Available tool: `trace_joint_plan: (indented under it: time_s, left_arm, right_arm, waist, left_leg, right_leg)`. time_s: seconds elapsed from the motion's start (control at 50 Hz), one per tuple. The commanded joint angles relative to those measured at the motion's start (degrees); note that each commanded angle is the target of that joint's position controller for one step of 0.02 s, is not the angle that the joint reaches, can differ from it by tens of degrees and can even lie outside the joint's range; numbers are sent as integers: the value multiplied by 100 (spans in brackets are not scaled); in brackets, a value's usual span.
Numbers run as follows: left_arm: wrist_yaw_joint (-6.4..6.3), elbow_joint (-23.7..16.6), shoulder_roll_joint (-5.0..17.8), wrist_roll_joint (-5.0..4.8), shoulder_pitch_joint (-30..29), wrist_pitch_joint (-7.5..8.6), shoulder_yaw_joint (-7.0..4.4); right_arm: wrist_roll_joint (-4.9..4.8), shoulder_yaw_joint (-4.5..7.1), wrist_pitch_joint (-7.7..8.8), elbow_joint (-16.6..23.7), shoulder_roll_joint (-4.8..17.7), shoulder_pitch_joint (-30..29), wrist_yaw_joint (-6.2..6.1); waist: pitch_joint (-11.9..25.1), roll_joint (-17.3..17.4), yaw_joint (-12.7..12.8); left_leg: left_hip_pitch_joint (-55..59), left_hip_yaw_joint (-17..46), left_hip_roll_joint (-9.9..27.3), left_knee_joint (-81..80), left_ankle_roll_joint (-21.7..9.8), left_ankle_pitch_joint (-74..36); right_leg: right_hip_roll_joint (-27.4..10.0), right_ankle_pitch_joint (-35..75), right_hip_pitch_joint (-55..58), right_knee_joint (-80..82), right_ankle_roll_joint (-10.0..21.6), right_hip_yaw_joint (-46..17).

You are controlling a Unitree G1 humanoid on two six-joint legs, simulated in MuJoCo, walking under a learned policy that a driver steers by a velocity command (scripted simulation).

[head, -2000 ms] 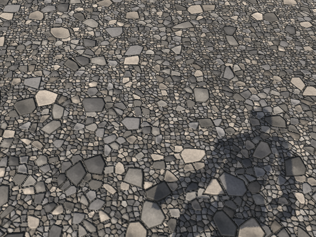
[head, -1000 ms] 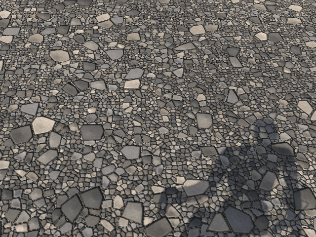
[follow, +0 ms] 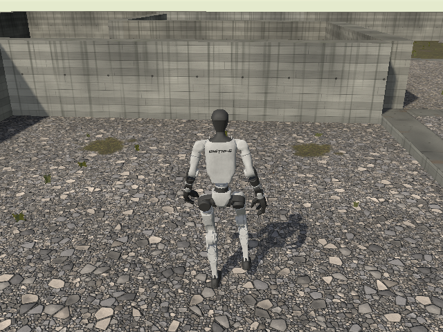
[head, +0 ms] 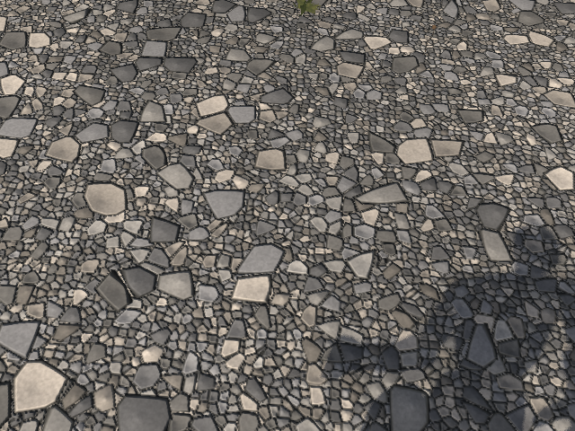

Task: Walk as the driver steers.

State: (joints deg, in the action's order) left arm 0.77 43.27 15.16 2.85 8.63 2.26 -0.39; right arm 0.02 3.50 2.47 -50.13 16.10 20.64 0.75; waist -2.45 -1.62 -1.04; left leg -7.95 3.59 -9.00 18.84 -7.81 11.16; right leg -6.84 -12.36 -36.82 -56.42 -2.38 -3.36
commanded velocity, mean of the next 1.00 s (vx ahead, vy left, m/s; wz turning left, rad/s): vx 0.50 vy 0.00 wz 0.02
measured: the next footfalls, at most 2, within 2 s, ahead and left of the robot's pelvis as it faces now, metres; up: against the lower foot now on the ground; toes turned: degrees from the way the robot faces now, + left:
right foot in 0.24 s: +0.32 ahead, -0.13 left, +0.00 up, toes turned +10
left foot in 0.70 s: +0.49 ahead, +0.12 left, +0.00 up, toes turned +8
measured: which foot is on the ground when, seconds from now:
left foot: down 0.00-0.24, up 0.26-0.68, down 0.70-1.00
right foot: up 0.00-0.22, down 0.24-0.70, up 0.72-1.00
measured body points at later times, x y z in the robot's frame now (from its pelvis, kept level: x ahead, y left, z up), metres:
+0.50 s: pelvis +0.28 -0.04 +0.00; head +0.30 -0.05 +0.45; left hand +0.24 +0.23 -0.12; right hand +0.47 -0.27 -0.11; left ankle +0.28 +0.10 -0.68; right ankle +0.28 -0.14 -0.74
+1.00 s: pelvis +0.50 +0.03 +0.00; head +0.53 +0.04 +0.45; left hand +0.65 +0.29 -0.12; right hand +0.51 -0.25 -0.12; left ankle +0.45 +0.12 -0.74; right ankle +0.58 -0.11 -0.67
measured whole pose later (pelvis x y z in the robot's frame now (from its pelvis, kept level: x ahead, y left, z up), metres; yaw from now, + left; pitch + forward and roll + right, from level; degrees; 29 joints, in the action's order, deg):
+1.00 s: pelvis +0.50 +0.03 +0.00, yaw -3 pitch +1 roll +1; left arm 3.4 45.4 16.7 2.0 10.4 -0.4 -4.2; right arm 1.2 2.3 5.2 -49.1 14.1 22.2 -0.6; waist -0.6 -2.8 -2.0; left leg -2.6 -10.6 -0.4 14.9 -2.1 13.7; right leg -3.5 -8.3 -37.4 -56.5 1.5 0.1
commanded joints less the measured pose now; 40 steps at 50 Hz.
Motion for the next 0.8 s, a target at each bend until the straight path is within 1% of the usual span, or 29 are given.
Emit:
trace_joint_plan:
  time_s: [0.02,0.1,0.14,0.18,0.2,0.22,0.24,0.26,0.28,0.3,0.32,0.34,0.36,0.38,0.42,0.46,0.48,0.52,0.56,0.6,0.64,0.66,0.68,0.7,0.72,0.74,0.76,0.78,0.8]
  left_arm:
    - [18,-447,397,-22,-359,-4,-72]
    - [44,-700,422,-88,-1047,56,-31]
    - [42,-800,499,-110,-1182,109,-30]
    - [17,-712,677,-128,-738,159,-84]
    - [-26,-557,815,-135,-231,189,-144]
    - [-89,-352,962,-112,520,257,-216]
    - [-189,-290,1334,5,1367,309,-317]
    - [-230,-325,1835,102,1494,238,-444]
    - [-193,-295,1539,-16,1241,155,-444]
    - [-159,-359,988,-64,896,146,-332]
    - [-118,-320,671,-75,694,166,-257]
    - [-110,-252,574,-66,656,194,-226]
    - [-108,-149,550,-80,718,233,-216]
    - [-76,-35,577,-113,848,289,-223]
    - [-17,143,633,-197,1055,383,-248]
    - [3,232,677,-251,1085,379,-269]
    - [4,274,665,-258,1125,352,-272]
    - [4,373,700,-250,1268,301,-302]
    - [18,458,841,-233,1440,264,-362]
    - [31,534,924,-229,1607,233,-403]
    - [18,559,981,-231,1589,205,-435]
    - [6,558,998,-248,1518,190,-448]
    - [5,560,880,-258,1556,201,-422]
    - [15,387,610,-303,1408,235,-351]
    - [-14,140,91,-408,1732,222,-241]
    - [-64,249,600,-254,1765,106,-360]
    - [-30,306,636,-204,1562,51,-405]
    - [20,319,503,-205,1417,31,-393]
    - [54,336,459,-180,1344,-15,-408]
  right_arm:
    - [-23,219,76,295,868,225,-29]
    - [37,255,28,267,926,610,-73]
    - [84,276,20,315,989,606,-111]
    - [109,301,34,440,1084,278,-151]
    - [118,311,56,500,1142,93,-138]
    - [74,297,92,512,1122,-14,-90]
    - [1,191,148,638,769,36,-28]
    - [-133,73,150,815,229,643,-33]
    - [71,97,86,676,664,767,-72]
    - [136,118,47,584,745,453,-52]
    - [160,87,43,609,657,136,-5]
    - [180,73,21,632,564,4,40]
    - [224,57,-27,647,517,-26,88]
    - [246,34,-62,640,461,-19,116]
    - [271,3,-85,702,406,-138,145]
    - [308,-60,-81,846,350,-552,174]
    - [304,-112,-65,945,285,-866,183]
    - [248,-223,-27,1103,121,-1395,206]
    - [189,-262,5,1170,140,-1675,194]
    - [162,-251,47,1226,239,-1808,135]
    - [158,-217,103,1223,329,-1671,69]
    - [174,-189,143,1127,361,-1364,28]
    - [233,-108,207,940,548,-828,-43]
    - [359,10,272,857,952,-3,-126]
    - [379,158,205,856,1558,327,-173]
    - [261,126,129,842,1230,183,-169]
    - [212,2,132,903,744,-197,-146]
    - [186,-57,171,905,484,-449,-122]
    - [186,-94,210,892,333,-554,-126]
  waist:
    - [8,480,-81]
    - [84,561,-410]
    - [86,592,-415]
    - [161,651,-117]
    - [346,647,123]
    - [717,378,524]
    - [1487,-187,835]
    - [2042,-1482,511]
    - [1788,-1130,317]
    - [1012,-373,280]
    - [555,-26,264]
    - [363,-202,201]
    - [265,-435,144]
    - [277,-506,116]
    - [340,-487,38]
    - [243,-458,16]
    - [152,-437,73]
    - [35,-466,201]
    - [22,-454,285]
    - [79,-424,324]
    - [128,-394,197]
    - [192,-291,12]
    - [472,-29,-183]
    - [1065,631,-590]
    - [1505,1808,-505]
    - [1198,1263,-389]
    - [586,764,-210]
    - [267,690,-94]
    - [164,789,-5]
  left_leg:
    - [-227,1121,1242,-628,-597,-2097]
    - [445,1398,1334,-290,-498,-2412]
    - [650,1624,1469,-71,-440,-2564]
    - [501,1804,1550,221,-239,-2696]
    - [333,1819,1475,642,-125,-3116]
    - [94,1599,1162,1588,11,-3190]
    - [-509,1200,791,3053,153,-2055]
    - [-2203,453,-98,4572,342,1762]
    - [-2804,421,310,5221,293,1938]
    - [-2844,412,579,5313,311,1368]
    - [-2730,344,735,5059,352,991]
    - [-2607,308,855,4808,388,864]
    - [-2469,281,908,4650,440,832]
    - [-2348,264,865,4550,471,815]
    - [-2407,162,860,4278,533,767]
    - [-2618,-171,1084,3738,653,487]
    - [-2610,-294,1155,3329,728,312]
    - [-2300,-446,1151,2509,833,-56]
    - [-1927,-550,1040,1946,882,-235]
    - [-1649,-564,967,1659,859,-305]
    - [-1206,-509,924,1294,781,-206]
    - [-680,-524,872,913,730,-286]
    - [203,-388,935,664,615,-197]
    - [1245,733,2012,299,354,659]
    - [2177,2729,3394,-372,-94,1615]
    - [1655,3274,3464,-543,-332,2163]
    - [1151,2574,3151,-595,-265,2035]
    - [736,1841,2864,-722,-173,1222]
    - [519,1277,2643,-812,-54,577]
  right_leg:
    - [219,761,83,826,-136,394]
    - [442,1097,6,1698,-70,365]
    - [536,966,196,2077,27,277]
    - [644,641,1031,2531,179,170]
    - [785,387,1774,2658,276,207]
    - [742,479,2807,3033,419,194]
    - [-311,-556,4098,3246,685,-831]
    - [-1814,-1074,5334,3783,1294,-3373]
    - [-1828,-1647,4933,3987,1534,-4219]
    - [-1561,-1673,4189,4068,1460,-3359]
    - [-1221,-1058,3587,4171,1353,-2514]
    - [-946,-456,3261,4279,1222,-1911]
    - [-750,97,3031,4358,1170,-1484]
    - [-649,695,2942,4372,1204,-1270]
    - [-595,1471,3004,4393,1357,-1037]
    - [-521,1557,2982,4558,1470,-879]
    - [-427,1499,2876,4630,1478,-775]
    - [-248,1357,2615,4689,1430,-596]
    - [-237,1463,2530,4597,1382,-593]
    - [-348,1612,2623,4403,1332,-768]
    - [-419,1485,2656,4109,1235,-979]
    - [-332,1439,2543,3783,1141,-977]
    - [-47,1542,2295,3048,1018,-822]
    - [381,796,1700,1595,847,-445]
    - [1128,-1639,234,49,664,274]
    - [869,-1808,-179,-721,740,55]
    - [615,-1329,-247,-895,774,-104]
    - [453,-954,-157,-805,720,-75]
    - [354,-761,-30,-710,661,-13]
